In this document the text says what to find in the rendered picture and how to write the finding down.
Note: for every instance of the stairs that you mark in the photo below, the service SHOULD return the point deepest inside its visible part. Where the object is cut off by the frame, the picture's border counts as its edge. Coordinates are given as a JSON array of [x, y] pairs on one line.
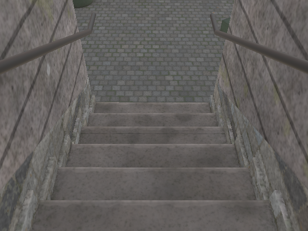
[[153, 166]]

